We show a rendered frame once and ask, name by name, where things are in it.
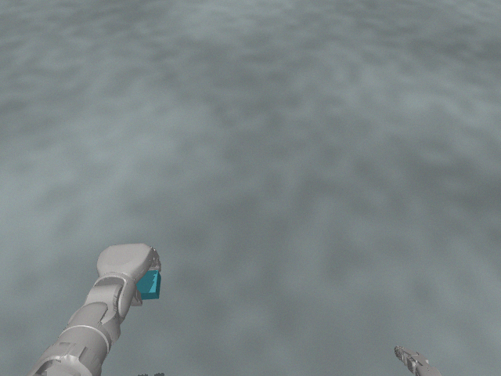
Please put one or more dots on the small box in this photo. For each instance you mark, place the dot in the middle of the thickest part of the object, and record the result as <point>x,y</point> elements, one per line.
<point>149,285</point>

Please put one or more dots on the right robot hand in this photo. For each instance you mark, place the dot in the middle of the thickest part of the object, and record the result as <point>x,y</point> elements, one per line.
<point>416,362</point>

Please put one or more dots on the left robot arm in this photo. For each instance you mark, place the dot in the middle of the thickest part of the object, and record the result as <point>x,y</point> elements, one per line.
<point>91,331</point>

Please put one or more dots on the left robot hand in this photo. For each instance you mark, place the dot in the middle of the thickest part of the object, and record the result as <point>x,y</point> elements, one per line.
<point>133,260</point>

